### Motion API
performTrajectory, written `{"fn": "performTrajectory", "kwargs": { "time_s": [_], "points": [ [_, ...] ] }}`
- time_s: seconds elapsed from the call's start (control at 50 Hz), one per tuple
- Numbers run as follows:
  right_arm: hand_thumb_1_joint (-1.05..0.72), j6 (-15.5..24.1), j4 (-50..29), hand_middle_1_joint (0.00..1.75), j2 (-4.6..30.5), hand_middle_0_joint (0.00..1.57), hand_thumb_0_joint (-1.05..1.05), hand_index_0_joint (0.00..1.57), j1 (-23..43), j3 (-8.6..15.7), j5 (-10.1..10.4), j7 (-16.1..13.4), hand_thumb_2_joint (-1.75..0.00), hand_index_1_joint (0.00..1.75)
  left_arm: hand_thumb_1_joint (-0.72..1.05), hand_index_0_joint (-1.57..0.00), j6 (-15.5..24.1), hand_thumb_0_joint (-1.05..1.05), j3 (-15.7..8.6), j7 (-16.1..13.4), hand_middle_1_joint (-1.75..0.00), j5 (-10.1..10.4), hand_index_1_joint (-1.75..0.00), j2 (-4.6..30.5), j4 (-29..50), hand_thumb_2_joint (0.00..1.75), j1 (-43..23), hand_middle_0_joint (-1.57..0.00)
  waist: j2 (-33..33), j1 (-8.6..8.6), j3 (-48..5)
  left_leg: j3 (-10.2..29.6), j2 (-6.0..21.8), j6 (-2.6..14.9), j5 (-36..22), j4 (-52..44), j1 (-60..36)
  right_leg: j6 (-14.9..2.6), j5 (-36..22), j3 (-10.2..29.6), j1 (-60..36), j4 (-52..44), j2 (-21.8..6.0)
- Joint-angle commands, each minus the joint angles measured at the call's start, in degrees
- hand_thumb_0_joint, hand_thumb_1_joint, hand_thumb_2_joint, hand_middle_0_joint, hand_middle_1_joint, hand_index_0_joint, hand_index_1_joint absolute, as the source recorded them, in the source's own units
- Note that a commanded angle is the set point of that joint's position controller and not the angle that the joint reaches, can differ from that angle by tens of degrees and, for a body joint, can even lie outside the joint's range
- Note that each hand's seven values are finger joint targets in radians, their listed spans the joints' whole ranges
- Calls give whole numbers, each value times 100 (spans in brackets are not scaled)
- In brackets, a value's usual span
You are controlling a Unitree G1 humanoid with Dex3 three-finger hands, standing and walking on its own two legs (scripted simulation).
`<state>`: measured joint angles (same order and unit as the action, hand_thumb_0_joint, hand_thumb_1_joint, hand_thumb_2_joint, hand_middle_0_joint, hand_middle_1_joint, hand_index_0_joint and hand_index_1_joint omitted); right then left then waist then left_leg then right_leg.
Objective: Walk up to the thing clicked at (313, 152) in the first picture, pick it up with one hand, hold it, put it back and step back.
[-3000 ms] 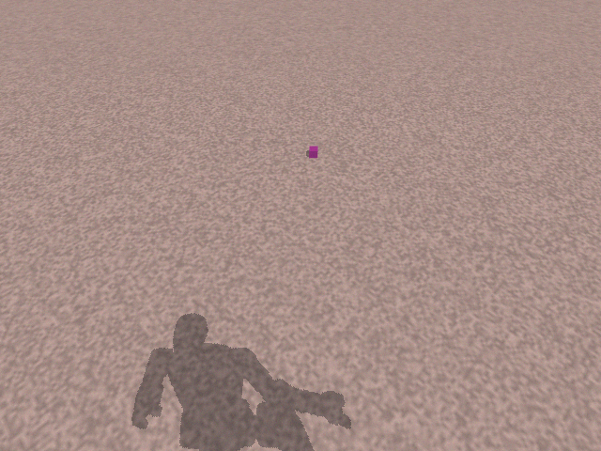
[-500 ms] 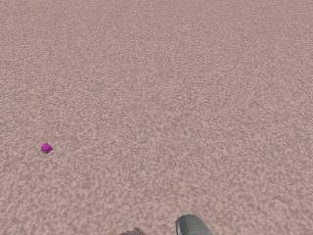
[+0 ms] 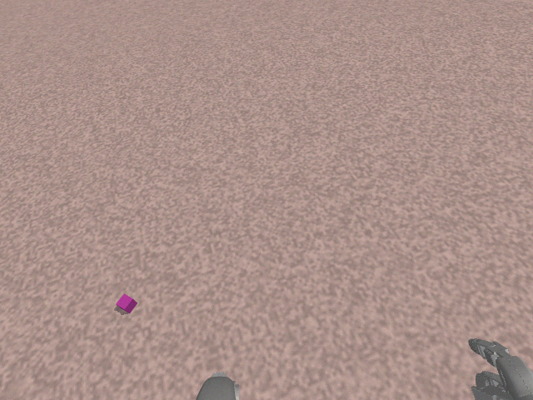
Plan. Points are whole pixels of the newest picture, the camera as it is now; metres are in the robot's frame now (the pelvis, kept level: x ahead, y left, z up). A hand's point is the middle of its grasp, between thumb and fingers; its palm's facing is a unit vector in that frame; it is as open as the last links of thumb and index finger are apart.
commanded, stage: walk up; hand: left
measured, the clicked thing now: (126, 303) +0.55 +0.62 -0.71
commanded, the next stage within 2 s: none
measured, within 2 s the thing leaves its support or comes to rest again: neither
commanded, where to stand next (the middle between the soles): +0.10 +0.57 m, yaw -29 degrees
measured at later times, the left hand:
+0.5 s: hand out of the picture +0.16 +0.50 -0.10, palm faces -0.16 -0.77 -0.62, open 7.3 cm
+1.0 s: hand out of the picture +0.21 +0.74 -0.13, palm faces -0.30 -0.79 -0.54, open 7.4 cm
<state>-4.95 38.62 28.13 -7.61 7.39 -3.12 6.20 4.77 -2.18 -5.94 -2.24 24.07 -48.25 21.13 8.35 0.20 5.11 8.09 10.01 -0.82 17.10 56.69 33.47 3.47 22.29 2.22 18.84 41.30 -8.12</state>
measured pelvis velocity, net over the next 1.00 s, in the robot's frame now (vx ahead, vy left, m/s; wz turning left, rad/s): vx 0.03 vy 0.47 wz -0.31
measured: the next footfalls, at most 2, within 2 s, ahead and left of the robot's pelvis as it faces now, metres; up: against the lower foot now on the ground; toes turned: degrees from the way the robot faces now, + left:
left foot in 0.02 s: +0.10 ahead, +0.23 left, +0.00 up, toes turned +0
right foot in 0.36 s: +0.13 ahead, +0.07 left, +0.00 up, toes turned -13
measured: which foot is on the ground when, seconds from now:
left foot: up 0.00-0.00, down 0.02-0.38, up 0.40-0.72, down 0.74-1.00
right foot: down 0.00-0.06, up 0.08-0.34, down 0.36-0.78, up 0.80-1.00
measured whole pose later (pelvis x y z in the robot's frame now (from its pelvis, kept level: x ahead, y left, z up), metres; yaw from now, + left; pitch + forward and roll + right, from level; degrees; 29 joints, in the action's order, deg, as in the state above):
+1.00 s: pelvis +0.03 +0.47 +0.01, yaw -18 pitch -1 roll -2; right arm -4.8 39.0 22.2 -17.7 4.6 -4.2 2.7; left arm 1.2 -3.5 -6.6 1.3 25.7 -48.8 15.0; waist 2.7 4.3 8.7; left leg -4.9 0.3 4.5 23.6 46.7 22.8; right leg -2.0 26.9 -0.8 35.0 67.4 3.9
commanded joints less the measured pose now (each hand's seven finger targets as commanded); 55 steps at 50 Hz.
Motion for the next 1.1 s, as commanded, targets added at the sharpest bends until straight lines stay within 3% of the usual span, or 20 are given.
{"fn": "performTrajectory", "kwargs": {
  "time_s": [0.0, 0.04, 0.06, 0.08, 0.16, 0.24, 0.3, 0.34, 0.36, 0.4, 0.44, 0.54, 0.66, 0.72, 0.74, 0.76, 0.8, 0.86, 1.0, 1.08],
  "points": [
    [-90, 145, -244, 30, 763, 20, 0, 20, -892, 440, -44, -15, -90, 30, 90, -20, 73, 0, -771, -157, -30, 51, -30, 2342, 526, 90, -578, -20, -1682, 787, -845, -1247, -590, 94, -486, -1506, -2298, -1044, -2718, -129, 1158, 35, -269],
    [-90, 209, 43, 30, 1233, 20, 0, 20, -1890, 636, -221, -116, -90, 30, 90, -20, -4, 0, -500, -207, -30, 26, -30, 1367, 577, 90, -270, -20, 755, 1324, -1028, -239, -321, 292, -368, -2504, -3284, -642, -57, -442, 2405, 2784, 745],
    [-90, 257, -103, 30, 1745, 20, 0, 20, -1498, 657, -121, -181, -90, 30, 90, -20, -24, 0, -451, -273, -30, 128, -30, 1161, 766, 90, -403, -20, 1963, 1051, -924, 1536, 753, 614, -1648, -3050, -3303, -604, 1790, -288, 3431, 3482, 1435],
    [-90, 265, -192, 30, 2017, 20, 0, 20, -1034, 728, -19, -262, -90, 30, 90, -20, -39, 0, -387, -397, -30, 111, -30, 1279, 581, 90, -335, -20, 2229, 819, -1086, 2350, 1130, 1057, -995, -3454, -2889, -757, 1655, 214, 3133, 3988, 989],
    [-90, 257, -596, 30, 927, 20, 0, 20, -150, 372, -95, -364, -90, 30, 90, -20, -50, 0, -549, -206, -30, 375, -30, 1633, -12, 90, 279, -20, 632, 349, -645, 321, 387, 1402, -2075, -2353, -2293, -627, 397, -65, 2537, 3455, 679],
    [-90, 244, -788, 30, 765, 20, 0, 20, -131, 248, -152, -366, -90, 30, 90, -20, -36, 0, -488, -132, -30, 382, -30, 1292, 138, 90, 430, -20, 625, 321, -683, 72, 643, 1620, -3218, -2264, -1978, -560, 308, -601, 1482, 1646, 464],
    [-90, 140, -1002, 30, 659, 20, 0, 20, 330, 148, -153, -317, -90, 30, 90, -20, 6, 0, -564, -147, -30, 310, -30, 1227, 7, 90, 1266, -20, 75, -238, -819, -534, 168, 1174, -2514, -1419, -830, -739, -1229, -422, -513, -368, 554],
    [-90, 88, -1011, 30, 325, 20, 0, 20, -58, -1, -30, -258, -90, 30, 90, -20, -9, 0, -820, -243, -30, 125, -30, 1755, -20, 90, 1807, -20, -1495, -588, -1037, -816, -614, 546, 256, 329, 876, -797, -1805, 814, -2464, -1167, 71],
    [-90, 14, -924, 30, 292, 20, 0, 20, -662, -47, -6, -275, -90, 30, 90, -20, -28, 0, -863, -281, -30, 4, -30, 2021, 303, 90, 1436, -20, -1781, -249, -1427, -463, -696, 282, 1515, 1195, 1413, -1129, -1319, 2615, -2624, -1365, -1178],
    [-90, -155, -787, 30, 845, 20, 0, 20, -932, 172, -59, -353, -90, 30, 90, -20, -60, 0, -830, -291, -30, 34, -30, 2120, 827, 90, 244, -20, -1366, 87, -942, -34, -632, 154, 1647, 2231, 1110, -1937, 213, 3600, -904, -2093, -1973],
    [-90, -146, -643, 30, 1202, 20, 0, 20, -601, 314, -137, -320, -90, 30, 90, -20, -10, 0, -809, -241, -30, 53, -30, 1934, 939, 90, -97, -20, -1093, 45, -373, 191, -287, 103, 1096, 2628, 715, -1937, 1662, 3186, 404, -2292, -1553],
    [-90, -130, -433, 30, 974, 20, 0, 20, -873, 268, -144, -161, -90, 30, 90, -20, -34, 0, -873, -139, -30, -15, -30, 2052, 858, 90, -158, -20, -1479, 142, -161, -296, -423, 67, 580, 2075, 88, -1518, 1129, 1445, 1211, -1482, -542],
    [-90, -102, -605, 30, 860, 20, 0, 20, -605, 260, -53, -121, -90, 30, 90, -20, -75, 0, -993, -87, -30, -121, -30, 2383, 788, 90, 72, -20, -2085, -153, -436, -691, -438, 196, 1570, 300, -239, -1520, 858, 1562, 979, -1134, -452],
    [-90, -12, -224, 30, 941, 20, 0, 20, -1817, 399, -85, -187, -90, 30, 90, -20, -134, 0, -870, -96, -30, -33, -30, 2189, 831, 90, -491, -20, -1621, 514, -965, -1017, -704, 313, 1155, -1331, -1853, -1102, -43, 1031, 1559, -82, -258],
    [-90, 37, -80, 30, 1121, 20, 0, 20, -2277, 479, -176, -228, -90, 30, 90, -20, -184, 0, -726, -138, -30, 4, -30, 1701, 800, 90, -533, -20, -458, 853, -781, -543, -650, 344, 1200, -2082, -2231, -812, 191, 459, 2357, 1420, 448],
    [-90, 87, -279, 30, 1696, 20, 0, 20, -1960, 545, -226, -291, -90, 30, 90, -20, -207, 0, -521, -211, -30, 96, -30, 1025, 879, 90, -411, -20, 1511, 706, -373, 1719, 704, 679, 447, -2986, -1822, -495, 1588, -354, 3566, 3159, 1653],
    [-90, 124, -536, 30, 1992, 20, 0, 20, -599, 506, -37, -408, -90, 30, 90, -20, -156, 0, -567, -343, -30, 52, -30, 1654, 744, 90, -867, -20, 1195, 460, 161, 3139, 1479, 1645, 1118, -3910, -245, -688, 1281, 176, 2804, 3865, 1096],
    [-90, 175, -571, 30, 1053, 20, 0, 20, -456, 305, -148, -515, -90, 30, 90, -20, -229, 0, -616, -199, -30, 335, -30, 1604, 246, 90, -253, -20, 6, 196, 399, 787, 171, 530, -422, -2910, -967, -643, 454, 360, 2721, 3554, 1097],
    [-90, 143, -626, 30, 737, 20, 0, 20, -978, 208, -154, -476, -90, 30, 90, -20, -211, 0, -519, -171, -30, 408, -30, 1261, 321, 90, 140, -20, 527, 277, -499, 21, 198, 737, -3418, -2202, -2618, -513, 252, -294, 1492, 1273, 836],
    [-90, 28, -898, 30, 469, 20, 0, 20, -507, 168, -37, -388, -90, 30, 90, -20, -151, 0, -607, -276, -30, 288, -30, 1379, 124, 90, 1161, -20, -511, -424, -935, -535, -281, 133, -2779, -783, -1500, -766, -1685, -141, -1048, -1461, 545]
  ]
}}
